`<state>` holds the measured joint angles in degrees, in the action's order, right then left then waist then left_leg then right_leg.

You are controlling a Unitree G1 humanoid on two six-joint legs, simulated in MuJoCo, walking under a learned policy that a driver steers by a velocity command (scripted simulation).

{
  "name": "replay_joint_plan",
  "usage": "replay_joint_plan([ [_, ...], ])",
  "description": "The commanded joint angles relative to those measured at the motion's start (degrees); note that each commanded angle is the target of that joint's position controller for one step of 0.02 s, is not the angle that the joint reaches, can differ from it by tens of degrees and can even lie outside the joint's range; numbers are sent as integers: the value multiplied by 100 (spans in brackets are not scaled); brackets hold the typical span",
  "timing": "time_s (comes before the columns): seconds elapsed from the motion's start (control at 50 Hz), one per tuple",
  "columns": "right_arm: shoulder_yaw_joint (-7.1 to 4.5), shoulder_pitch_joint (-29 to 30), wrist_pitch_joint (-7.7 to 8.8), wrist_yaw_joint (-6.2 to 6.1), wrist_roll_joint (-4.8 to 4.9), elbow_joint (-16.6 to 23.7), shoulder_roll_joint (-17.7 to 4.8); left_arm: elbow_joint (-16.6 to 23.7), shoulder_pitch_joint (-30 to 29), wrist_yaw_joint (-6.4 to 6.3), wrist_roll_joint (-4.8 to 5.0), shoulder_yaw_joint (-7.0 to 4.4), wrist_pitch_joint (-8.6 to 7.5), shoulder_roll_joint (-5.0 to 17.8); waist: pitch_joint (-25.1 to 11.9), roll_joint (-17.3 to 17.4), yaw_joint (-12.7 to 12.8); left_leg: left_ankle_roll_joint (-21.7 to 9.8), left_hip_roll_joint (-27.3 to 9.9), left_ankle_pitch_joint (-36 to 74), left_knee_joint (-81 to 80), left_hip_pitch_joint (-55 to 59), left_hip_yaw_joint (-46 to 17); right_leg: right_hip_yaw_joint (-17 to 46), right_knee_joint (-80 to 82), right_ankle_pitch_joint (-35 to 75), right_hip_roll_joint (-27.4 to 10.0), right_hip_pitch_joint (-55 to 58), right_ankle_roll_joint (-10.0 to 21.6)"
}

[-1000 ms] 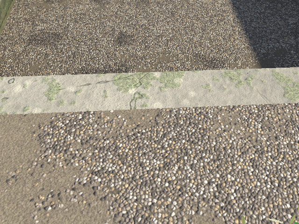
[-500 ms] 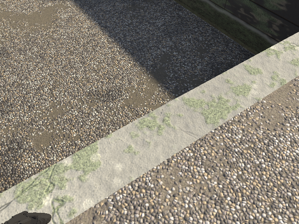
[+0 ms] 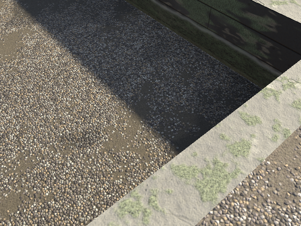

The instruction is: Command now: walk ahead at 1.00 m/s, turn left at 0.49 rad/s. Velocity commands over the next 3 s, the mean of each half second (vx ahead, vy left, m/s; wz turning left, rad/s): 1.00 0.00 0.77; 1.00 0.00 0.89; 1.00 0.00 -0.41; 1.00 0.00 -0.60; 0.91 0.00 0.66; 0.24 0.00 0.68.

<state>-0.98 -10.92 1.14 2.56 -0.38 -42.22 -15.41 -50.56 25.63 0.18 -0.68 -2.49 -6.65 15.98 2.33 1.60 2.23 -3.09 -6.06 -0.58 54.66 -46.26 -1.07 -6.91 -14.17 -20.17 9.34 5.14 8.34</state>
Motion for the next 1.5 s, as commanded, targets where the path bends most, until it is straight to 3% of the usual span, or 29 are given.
replay_joint_plan([
  [0.02,-20,215,28,50,0,245,-252,333,-236,-38,77,-43,-262,553,388,-144,-170,-330,373,1225,-903,1167,810,-268,622,5547,-1375,-1086,-680],
  [0.12,-280,-1532,-146,-30,-134,-257,-863,447,-669,-506,-10,-83,6,986,-581,-969,-1289,-772,1300,-202,-1309,3359,1269,-539,-2275,9387,-1931,-206,-978],
  [0.14,-443,-2976,-159,-81,-132,-634,-1162,682,-1430,-533,-76,-186,142,1256,-994,-823,-2189,-1191,1032,-460,-1475,4847,611,-410,-4507,8879,-1843,-1222,-988],
  [0.16,-529,-3499,-103,-147,80,-802,-1220,852,-2214,-416,40,-188,231,1059,-700,263,-2571,-1543,666,448,-2467,5542,68,-409,-7537,3827,-677,-2556,-949],
  [0.18,-508,-2395,-132,-285,102,-710,-1403,1294,-1972,-342,-154,133,170,-70,-265,1478,-1067,-1563,115,4120,-1327,5734,-1231,120,-9132,-854,-13,-4681,-953],
  [0.2,-568,-1977,-125,-392,22,-300,-1638,1745,-1312,-319,-38,217,86,25,-1724,952,-698,-2439,-750,3929,-1963,6758,-3025,1250,-9402,-722,-193,-5428,-1018],
  [0.22,-572,-1800,-172,-430,3,-104,-1389,1717,-1335,-265,-32,212,-27,375,-1715,-81,-640,-2467,-994,2373,-2749,6147,-3758,1533,-8886,-200,-422,-5457,-955],
  [0.26,-430,-1199,-149,-388,3,43,-992,1722,-1447,-272,-163,198,135,546,-564,-613,-74,-2055,-577,1272,-2997,4154,-3156,1356,-8043,-112,-759,-5423,-921],
  [0.32,-236,-770,168,-323,167,289,-703,2055,-1839,-379,-317,327,626,90,-202,-652,289,-1383,376,1961,-2663,1882,-2036,1013,-6024,448,-1009,-4505,-1128],
  [0.44,-183,-902,-87,-379,180,593,-819,2279,-2467,-377,-178,358,479,93,-753,406,-430,-783,921,3755,-1727,2634,-1629,616,-3483,2276,-860,-3264,-862],
  [0.48,-210,-575,-348,-416,47,794,-828,2231,-2211,-283,-207,422,414,-27,-734,529,-371,-723,845,3972,-1647,2644,-1736,609,-3320,1996,-748,-2541,-927],
  [0.52,-265,-151,-367,-422,20,1038,-1010,2025,-1247,-263,-289,194,357,526,-577,168,205,-526,742,3975,-994,2577,-2002,859,-2512,1800,-757,-1665,-864],
  [0.54,-347,-214,-388,-488,86,1047,-1151,1755,-381,-256,-285,11,377,843,-835,-364,547,-380,1099,2931,691,2754,-1682,1124,-2391,3794,-1202,-1257,-529],
  [0.56,-217,-1255,-462,-514,153,1041,-336,1866,-900,-140,-309,59,390,720,-1547,-1990,-362,-90,1777,-2585,2599,1691,-1254,2181,-3016,6188,-2694,-376,71],
  [0.6,-325,-489,-432,-592,-120,1094,-479,2062,-1248,-77,-192,102,440,419,-1231,-1422,-36,210,1640,-2699,3347,757,-1271,2731,-2918,7129,-2931,-1159,307],
  [0.68,-196,221,-711,-562,-154,1277,-212,2205,-1861,-56,-355,217,454,248,-851,-1099,-412,255,1272,-2242,3327,515,-990,1781,-3182,6290,-2930,-2789,128],
  [0.82,-86,91,-776,-344,0,1371,-242,2078,-2345,-110,-327,46,533,924,-1821,-1362,-841,-330,608,-1567,798,2954,114,49,-2810,3963,-2974,-3408,-737],
  [0.86,-154,-93,-781,-329,108,1153,-567,2183,-2163,-138,-353,95,825,528,-1879,388,-908,-801,887,1641,285,3654,-611,-546,-4648,2300,-1835,-4225,-1219],
  [0.88,-150,222,-773,-376,213,1187,-727,2363,-2259,-91,-474,183,916,275,-1794,1662,-864,-1169,449,2972,-362,3447,-1878,-322,-5465,-1472,-1206,-5006,-1380],
  [0.9,-150,625,-740,-392,88,1406,-774,2522,-2351,-111,-417,283,889,20,-1874,1786,-811,-1340,38,2405,-1012,2982,-2870,330,-6011,-1927,-999,-5034,-1519],
  [0.94,-3,1773,-772,-436,-92,1722,-486,2304,-2023,-157,-124,264,805,-75,-1712,1105,-196,-1126,-64,1456,-1495,1838,-2785,802,-6301,-1236,-886,-4403,-1559],
  [1.04,48,2025,-499,-419,67,1691,-127,2013,-1514,-70,-77,428,698,-452,-1533,447,-51,-235,258,-326,-1685,1089,-1633,488,-3094,176,-1168,-1510,-729],
  [1.08,116,1475,-536,-400,-143,1806,173,2254,-2207,9,65,192,813,461,-1223,-2187,-201,460,1246,-2334,28,658,4,2751,-1884,1305,-2014,-2298,38],
  [1.18,236,1408,-291,-188,-103,1796,583,2548,-3309,-112,165,379,836,-121,-698,-797,-713,668,644,-1388,-1065,3129,170,2131,-1352,1351,-1377,-3644,-436],
  [1.3,12,2137,-247,-214,-2,2014,-366,2454,-2779,173,301,213,945,-238,-589,1351,-154,324,-519,-3955,-3693,1721,-1038,777,-3124,457,-432,-2555,-710],
  [1.38,45,2600,-242,-335,209,2113,-154,2067,-1932,235,231,101,933,-31,-571,587,399,575,-353,-3436,-3557,1639,-156,718,-2683,141,-578,-1671,-439],
  [1.42,43,2006,-249,-385,195,1981,211,2094,-1970,179,133,171,945,-80,-139,-881,-24,628,410,-2334,-1322,2228,753,1868,-1207,-713,-1075,-2621,-162],
  [1.44,81,1956,-294,-329,150,2168,81,2523,-2782,130,305,-26,944,664,101,-2071,-80,723,945,-2176,-710,2034,704,3728,-51,-2525,-1531,-3800,226],
  [1.5,-43,1750,-175,-198,-38,2125,-125,2876,-3742,-11,235,-30,897,620,-521,-1333,-563,741,895,-1748,-205,3107,112,3427,139,-1111,-1359,-4135,-37],
])
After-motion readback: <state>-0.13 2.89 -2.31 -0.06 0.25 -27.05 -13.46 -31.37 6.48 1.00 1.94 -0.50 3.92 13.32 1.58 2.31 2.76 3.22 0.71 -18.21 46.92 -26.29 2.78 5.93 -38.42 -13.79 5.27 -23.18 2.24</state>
